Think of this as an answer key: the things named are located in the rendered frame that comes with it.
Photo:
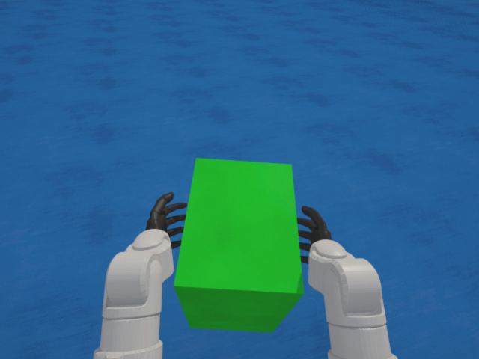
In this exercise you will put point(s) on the right robot hand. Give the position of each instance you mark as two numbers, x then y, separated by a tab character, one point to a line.
318	227

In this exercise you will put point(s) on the carton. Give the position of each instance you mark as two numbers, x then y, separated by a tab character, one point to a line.
239	266

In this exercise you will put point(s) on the robot left forearm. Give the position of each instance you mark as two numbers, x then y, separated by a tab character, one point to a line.
133	298

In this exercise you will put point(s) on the robot right forearm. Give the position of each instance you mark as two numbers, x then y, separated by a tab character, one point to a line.
353	302

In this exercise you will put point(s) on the left robot hand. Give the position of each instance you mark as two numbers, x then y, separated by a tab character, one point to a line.
158	218

